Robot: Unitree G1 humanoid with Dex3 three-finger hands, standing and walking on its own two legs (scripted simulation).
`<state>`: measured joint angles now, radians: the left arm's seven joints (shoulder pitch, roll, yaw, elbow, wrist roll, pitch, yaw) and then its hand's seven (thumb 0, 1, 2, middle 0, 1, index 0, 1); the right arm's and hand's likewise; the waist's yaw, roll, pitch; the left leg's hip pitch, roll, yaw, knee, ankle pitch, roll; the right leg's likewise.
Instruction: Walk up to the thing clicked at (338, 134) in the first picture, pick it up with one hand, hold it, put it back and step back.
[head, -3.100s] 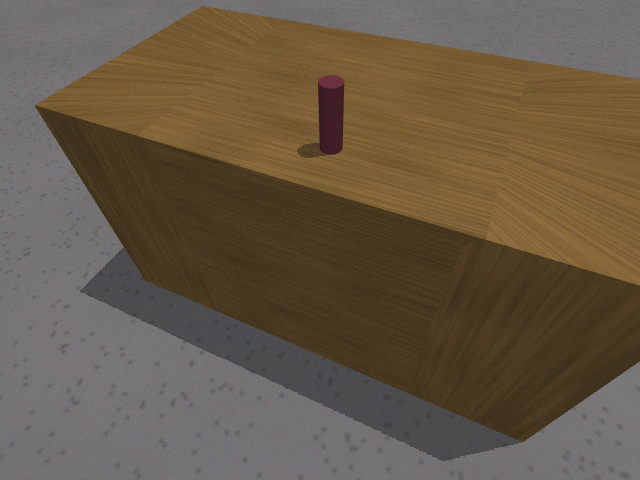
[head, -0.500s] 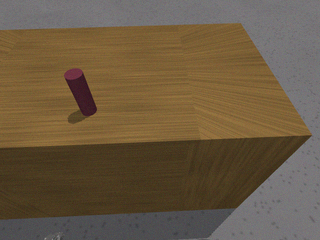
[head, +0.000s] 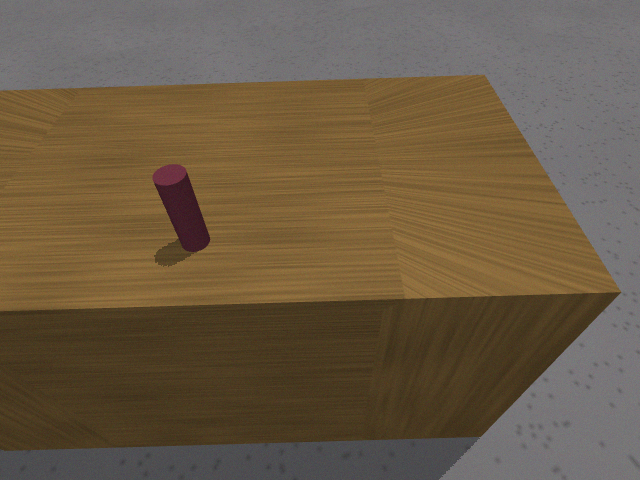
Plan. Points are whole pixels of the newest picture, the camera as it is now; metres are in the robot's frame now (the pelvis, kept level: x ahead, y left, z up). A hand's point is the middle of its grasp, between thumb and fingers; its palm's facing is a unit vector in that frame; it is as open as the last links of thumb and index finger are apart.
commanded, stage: walk up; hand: left
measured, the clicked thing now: (183, 210) +0.50 +0.24 +0.04
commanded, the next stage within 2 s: stand in 0.54 s
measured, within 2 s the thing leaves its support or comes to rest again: neither
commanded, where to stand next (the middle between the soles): +0.07 +0.01 m, yaw +2 degrees
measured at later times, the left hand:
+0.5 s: hand out of the picture +0.09 +0.26 -0.16, palm faces -0.01 -0.95 -0.32, open 7.4 cm
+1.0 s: hand out of the picture +0.09 +0.26 -0.15, palm faces -0.03 -0.94 -0.34, open 7.4 cm
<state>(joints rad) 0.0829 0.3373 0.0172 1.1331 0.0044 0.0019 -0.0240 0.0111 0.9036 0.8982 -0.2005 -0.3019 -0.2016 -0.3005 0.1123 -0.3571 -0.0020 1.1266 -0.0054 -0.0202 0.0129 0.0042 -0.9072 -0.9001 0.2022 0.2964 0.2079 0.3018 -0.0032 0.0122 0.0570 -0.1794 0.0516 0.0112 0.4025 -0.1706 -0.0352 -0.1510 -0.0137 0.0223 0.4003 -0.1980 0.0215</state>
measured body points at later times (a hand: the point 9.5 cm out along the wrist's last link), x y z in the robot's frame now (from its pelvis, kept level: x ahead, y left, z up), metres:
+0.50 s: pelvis +0.01 +0.01 +0.00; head +0.02 +0.01 +0.45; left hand +0.09 +0.31 -0.13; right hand +0.10 -0.29 -0.13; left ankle +0.03 +0.14 -0.74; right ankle +0.02 -0.13 -0.74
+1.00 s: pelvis +0.02 +0.00 +0.00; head +0.03 +0.00 +0.45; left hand +0.09 +0.31 -0.13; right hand +0.10 -0.30 -0.13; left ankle +0.03 +0.14 -0.74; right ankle +0.02 -0.13 -0.74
